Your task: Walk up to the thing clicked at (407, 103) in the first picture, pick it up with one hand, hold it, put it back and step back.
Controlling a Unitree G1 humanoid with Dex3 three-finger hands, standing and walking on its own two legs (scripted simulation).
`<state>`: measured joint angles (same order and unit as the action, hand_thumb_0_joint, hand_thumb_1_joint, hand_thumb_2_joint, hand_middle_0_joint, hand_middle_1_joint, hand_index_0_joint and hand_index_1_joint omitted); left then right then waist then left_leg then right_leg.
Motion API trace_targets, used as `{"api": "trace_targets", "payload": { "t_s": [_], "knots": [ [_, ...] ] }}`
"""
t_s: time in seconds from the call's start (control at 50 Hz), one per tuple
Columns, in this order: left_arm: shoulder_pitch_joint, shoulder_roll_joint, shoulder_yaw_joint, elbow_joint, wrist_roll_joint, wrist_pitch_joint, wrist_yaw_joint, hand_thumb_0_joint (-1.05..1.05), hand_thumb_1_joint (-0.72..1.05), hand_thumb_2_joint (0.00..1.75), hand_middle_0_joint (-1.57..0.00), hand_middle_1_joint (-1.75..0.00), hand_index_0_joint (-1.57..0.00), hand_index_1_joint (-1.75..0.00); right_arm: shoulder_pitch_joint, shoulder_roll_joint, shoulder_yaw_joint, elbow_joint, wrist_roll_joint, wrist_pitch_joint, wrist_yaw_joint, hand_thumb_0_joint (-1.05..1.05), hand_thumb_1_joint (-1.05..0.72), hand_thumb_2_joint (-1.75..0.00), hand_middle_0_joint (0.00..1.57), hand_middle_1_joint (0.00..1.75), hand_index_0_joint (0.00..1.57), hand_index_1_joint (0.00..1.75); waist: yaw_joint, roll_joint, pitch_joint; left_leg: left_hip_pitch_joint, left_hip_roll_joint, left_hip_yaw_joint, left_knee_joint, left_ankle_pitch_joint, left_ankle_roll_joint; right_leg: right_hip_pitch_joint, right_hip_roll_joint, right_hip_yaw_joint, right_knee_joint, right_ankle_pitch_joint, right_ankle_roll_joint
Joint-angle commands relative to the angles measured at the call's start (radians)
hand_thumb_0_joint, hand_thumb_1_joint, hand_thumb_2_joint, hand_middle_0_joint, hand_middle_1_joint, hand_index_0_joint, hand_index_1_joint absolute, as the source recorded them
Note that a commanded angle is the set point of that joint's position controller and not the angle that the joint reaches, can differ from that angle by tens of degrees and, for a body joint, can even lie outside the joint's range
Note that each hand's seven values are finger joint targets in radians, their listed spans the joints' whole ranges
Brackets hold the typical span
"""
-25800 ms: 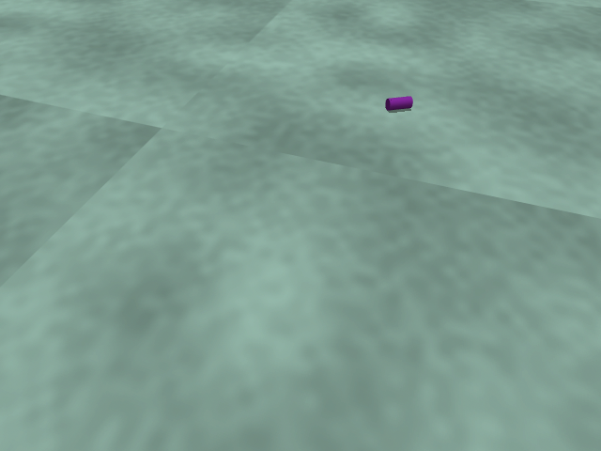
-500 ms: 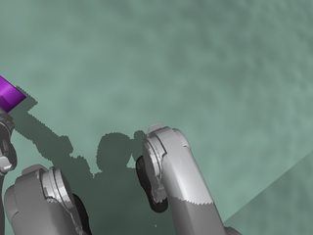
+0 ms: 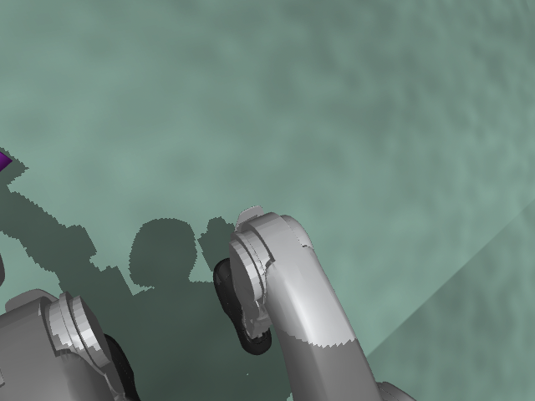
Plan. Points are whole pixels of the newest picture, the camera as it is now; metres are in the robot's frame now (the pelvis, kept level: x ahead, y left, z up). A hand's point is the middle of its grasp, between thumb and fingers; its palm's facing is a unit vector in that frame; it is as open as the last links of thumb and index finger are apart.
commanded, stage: rest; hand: left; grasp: from above
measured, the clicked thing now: out of the picture +0.47 +0.28 -0.26
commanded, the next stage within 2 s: open in 0.68 s
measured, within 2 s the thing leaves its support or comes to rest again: rests again in 0.24 s
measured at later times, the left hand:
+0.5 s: hand out of the picture +0.46 +0.27 -0.26, palm faces -0.32 -0.32 -0.89, open 10.1 cm
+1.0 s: hand out of the picture +0.46 +0.27 -0.26, palm faces -0.33 -0.32 -0.89, open 10.3 cm
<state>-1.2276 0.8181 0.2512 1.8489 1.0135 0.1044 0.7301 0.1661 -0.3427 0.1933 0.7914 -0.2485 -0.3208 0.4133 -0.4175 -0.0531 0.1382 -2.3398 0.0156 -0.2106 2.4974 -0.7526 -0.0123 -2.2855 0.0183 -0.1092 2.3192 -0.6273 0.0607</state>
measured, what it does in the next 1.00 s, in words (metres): stands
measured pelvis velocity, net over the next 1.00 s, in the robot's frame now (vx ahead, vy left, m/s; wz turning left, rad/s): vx -0.01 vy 0.00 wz -0.03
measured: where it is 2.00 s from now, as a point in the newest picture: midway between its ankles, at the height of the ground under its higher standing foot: (190, 361)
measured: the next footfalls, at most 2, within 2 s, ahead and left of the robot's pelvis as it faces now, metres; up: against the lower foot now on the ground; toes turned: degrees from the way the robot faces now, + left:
none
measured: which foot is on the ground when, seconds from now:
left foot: down 0.00-1.00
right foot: down 0.00-1.00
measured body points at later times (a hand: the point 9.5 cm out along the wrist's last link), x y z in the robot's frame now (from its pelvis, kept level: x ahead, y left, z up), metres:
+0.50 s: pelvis +0.00 +0.00 +0.00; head +0.30 +0.10 +0.32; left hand +0.48 +0.28 -0.21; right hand -0.01 -0.25 -0.05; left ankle +0.05 +0.13 -0.28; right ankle +0.12 -0.13 -0.28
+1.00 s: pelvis -0.01 +0.00 +0.00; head +0.30 +0.09 +0.32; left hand +0.47 +0.28 -0.21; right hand -0.03 -0.23 -0.05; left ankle +0.05 +0.13 -0.28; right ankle +0.12 -0.13 -0.28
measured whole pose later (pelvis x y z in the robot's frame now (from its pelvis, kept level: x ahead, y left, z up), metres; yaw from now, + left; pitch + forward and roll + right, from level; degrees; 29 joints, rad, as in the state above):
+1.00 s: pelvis -0.01 +0.00 +0.00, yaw -2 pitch +30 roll -14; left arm -1.24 0.93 0.24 1.90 0.99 0.10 0.76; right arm 0.16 -0.37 0.28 0.74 -0.25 -0.36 0.42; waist -0.47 -0.10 0.22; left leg -2.32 0.01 -0.25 2.50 -0.74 -0.01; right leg -2.24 0.03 -0.14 2.29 -0.60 0.07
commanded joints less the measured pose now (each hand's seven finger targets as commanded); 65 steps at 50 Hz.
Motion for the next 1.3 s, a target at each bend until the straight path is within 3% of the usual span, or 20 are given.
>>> {"api": "trace_targets", "payload": {
  "t_s": [0.0,0.04,0.16,0.18,0.22,0.28,0.3,0.32,0.38,0.44,0.46,0.5,0.54,0.64,0.76,0.88,0.94,0.96,1.0,1.28],
  "knots": [
    [-0.316,0.182,-0.035,-0.136,0.012,-0.001,0.050,0.00,0.51,0.54,-0.96,-0.49,-0.96,-0.48,0.243,-0.318,-0.073,0.034,0.008,0.003,0.003,0.00,-0.89,-0.90,0.20,0.30,0.20,0.30,-0.046,0.494,-0.721,0.504,0.014,0.088,-0.269,0.298,0.014,0.430,0.038,-0.132,-0.176,0.271,-0.088],
    [-0.315,0.178,-0.045,-0.115,0.009,-0.005,0.043,0.00,0.51,0.53,-0.96,-0.48,-0.96,-0.48,0.247,-0.317,-0.069,0.034,0.008,0.003,0.004,0.00,-0.89,-0.90,0.20,0.30,0.20,0.30,-0.067,0.463,-0.698,0.472,0.011,0.097,-0.251,0.286,0.023,0.447,0.040,-0.128,-0.186,0.268,-0.084],
    [-0.314,0.222,-0.024,-0.114,0.010,-0.012,0.058,0.00,0.56,0.54,-1.00,-0.48,-1.00,-0.48,0.267,-0.332,-0.060,0.038,0.003,-0.007,0.008,0.00,-0.89,-0.90,0.20,0.30,0.20,0.30,-0.062,0.473,-0.722,0.487,0.013,0.096,-0.256,0.299,0.021,0.489,0.042,-0.131,-0.198,0.278,-0.082],
    [-0.310,0.192,-0.037,-0.084,0.007,-0.008,0.057,0.00,0.57,0.53,-1.00,-0.48,-1.01,-0.48,0.259,-0.322,-0.055,0.028,0.000,-0.008,0.009,0.00,-0.89,-0.90,0.20,0.30,0.20,0.30,-0.078,0.460,-0.690,0.478,0.013,0.091,-0.252,0.281,0.021,0.466,0.041,-0.136,-0.191,0.266,-0.082],
    [-0.314,0.217,-0.032,-0.110,0.011,-0.013,0.067,0.00,0.58,0.55,-1.01,-0.49,-1.01,-0.49,0.248,-0.333,-0.057,0.031,0.007,-0.009,0.007,0.00,-0.89,-0.90,0.20,0.30,0.20,0.30,-0.062,0.487,-0.719,0.501,0.017,0.085,-0.258,0.269,0.018,0.462,0.043,-0.139,-0.195,0.256,-0.084],
    [-0.306,0.196,-0.043,-0.082,0.007,-0.008,0.064,0.00,0.59,0.59,-1.01,-0.51,-1.01,-0.51,0.249,-0.328,-0.051,0.028,0.000,-0.009,0.010,0.00,-0.89,-0.90,0.20,0.30,0.20,0.30,-0.085,0.481,-0.680,0.492,0.017,0.088,-0.245,0.280,0.016,0.455,0.040,-0.141,-0.189,0.269,-0.082],
    [-0.317,0.236,-0.019,-0.095,0.013,-0.009,0.070,0.00,0.58,0.60,-1.01,-0.51,-1.00,-0.51,0.255,-0.341,-0.055,0.041,0.005,-0.013,0.006,0.00,-0.89,-0.90,0.20,0.30,0.20,0.30,-0.076,0.498,-0.688,0.502,0.019,0.080,-0.254,0.277,0.013,0.441,0.036,-0.144,-0.184,0.264,-0.084],
    [-0.320,0.193,-0.045,-0.079,0.011,-0.009,0.064,0.00,0.57,0.61,-1.01,-0.50,-1.01,-0.51,0.243,-0.331,-0.049,0.025,0.000,-0.017,0.011,0.00,-0.89,-0.90,0.20,0.30,0.20,0.30,-0.095,0.478,-0.640,0.482,0.017,0.080,-0.241,0.270,0.017,0.426,0.034,-0.145,-0.181,0.261,-0.082],
    [-0.302,0.246,-0.016,-0.085,0.011,-0.008,0.071,0.00,0.59,0.60,-1.03,-0.49,-1.02,-0.50,0.252,-0.343,-0.050,0.034,0.003,-0.017,0.010,0.00,-0.89,-0.90,0.20,0.30,0.20,0.30,-0.084,0.472,-0.656,0.476,0.019,0.077,-0.253,0.273,0.018,0.461,0.040,-0.142,-0.195,0.264,-0.081],
    [-0.296,0.239,-0.017,-0.065,0.006,-0.005,0.079,0.00,0.61,0.61,-1.04,-0.51,-1.03,-0.52,0.254,-0.346,-0.042,0.024,0.001,-0.017,0.012,0.00,-0.89,-0.90,0.20,0.30,0.20,0.30,-0.089,0.477,-0.673,0.482,0.020,0.075,-0.257,0.301,0.015,0.488,0.041,-0.144,-0.192,0.291,-0.082],
    [-0.298,0.198,-0.042,-0.061,0.000,-0.003,0.072,0.00,0.62,0.58,-1.04,-0.49,-1.04,-0.50,0.241,-0.338,-0.038,0.015,-0.001,-0.022,0.015,0.00,-0.89,-0.90,0.20,0.30,0.20,0.30,-0.097,0.462,-0.633,0.482,0.019,0.073,-0.243,0.294,0.015,0.451,0.036,-0.146,-0.182,0.287,-0.080],
    [-0.295,0.248,-0.018,-0.062,0.004,-0.003,0.076,0.00,0.62,0.61,-1.04,-0.51,-1.03,-0.51,0.256,-0.355,-0.043,0.032,0.005,-0.022,0.011,0.00,-0.89,-0.90,0.20,0.30,0.20,0.30,-0.090,0.500,-0.652,0.512,0.023,0.067,-0.260,0.291,0.010,0.454,0.036,-0.151,-0.183,0.280,-0.083],
    [-0.278,0.235,-0.039,-0.042,0.005,-0.004,0.072,0.00,0.63,0.59,-1.05,-0.51,-1.04,-0.51,0.247,-0.354,-0.042,0.024,0.004,-0.022,0.011,0.00,-0.89,-0.90,0.20,0.30,0.20,0.30,-0.098,0.492,-0.628,0.502,0.022,0.067,-0.265,0.261,0.013,0.454,0.040,-0.152,-0.194,0.258,-0.083],
    [-0.276,0.259,-0.021,-0.052,-0.003,-0.004,0.071,0.00,0.65,0.62,-1.06,-0.51,-1.06,-0.52,0.240,-0.348,-0.027,0.015,0.005,-0.026,0.010,0.00,-0.89,-0.90,0.20,0.30,0.20,0.30,-0.093,0.473,-0.616,0.479,0.023,0.061,-0.259,0.272,0.015,0.454,0.034,-0.151,-0.189,0.265,-0.080],
    [-0.252,0.283,-0.030,-0.008,-0.004,-0.003,0.076,0.00,0.66,0.60,-1.08,-0.48,-1.07,-0.49,0.248,-0.366,-0.017,0.016,0.004,-0.033,0.006,0.00,-0.89,-0.90,0.20,0.30,0.20,0.30,-0.111,0.439,-0.585,0.435,0.021,0.061,-0.255,0.253,0.022,0.489,0.039,-0.148,-0.204,0.258,-0.072],
    [-0.271,0.278,-0.033,-0.033,-0.018,-0.002,0.072,0.00,0.18,0.51,-0.60,-0.55,-0.62,-0.54,0.236,-0.355,-0.003,0.000,0.005,-0.038,0.002,0.00,-0.88,-0.89,0.20,0.30,0.20,0.30,-0.112,0.465,-0.572,0.468,0.024,0.047,-0.268,0.237,0.014,0.456,0.034,-0.158,-0.197,0.243,-0.075],
    [-0.271,0.293,-0.044,-0.040,-0.014,-0.007,0.068,0.00,-0.03,0.57,-0.51,-0.61,-0.51,-0.60,0.226,-0.364,0.003,-0.004,0.004,-0.040,0.000,0.00,-0.88,-0.89,0.20,0.30,0.20,0.30,-0.116,0.446,-0.569,0.450,0.025,0.046,-0.263,0.224,0.018,0.466,0.037,-0.155,-0.206,0.237,-0.073],
    [-0.281,0.304,-0.032,-0.050,-0.012,-0.009,0.071,0.00,-0.06,0.60,-0.50,-0.61,-0.50,-0.61,0.243,-0.365,0.003,-0.007,0.003,-0.040,0.000,0.00,-0.88,-0.90,0.20,0.30,0.20,0.30,-0.119,0.462,-0.586,0.464,0.025,0.050,-0.263,0.247,0.018,0.484,0.038,-0.156,-0.207,0.254,-0.073],
    [-0.254,0.305,-0.043,-0.026,-0.013,-0.011,0.070,0.00,-0.10,0.63,-0.48,-0.63,-0.47,-0.64,0.233,-0.370,0.001,0.001,0.006,-0.038,-0.006,0.00,-0.88,-0.90,0.20,0.30,0.20,0.30,-0.124,0.453,-0.552,0.449,0.027,0.045,-0.273,0.213,0.018,0.477,0.039,-0.155,-0.211,0.231,-0.072],
    [-0.285,0.247,-0.091,-0.065,-0.040,-0.010,0.057,0.00,-0.32,0.82,-0.29,-0.81,-0.28,-0.82,0.253,-0.360,0.016,-0.003,0.000,-0.049,0.000,0.00,-0.88,-0.90,0.20,0.30,0.20,0.30,-0.139,0.493,-0.565,0.521,0.031,0.031,-0.284,0.263,0.004,0.476,0.038,-0.170,-0.205,0.272,-0.077]
  ]
}}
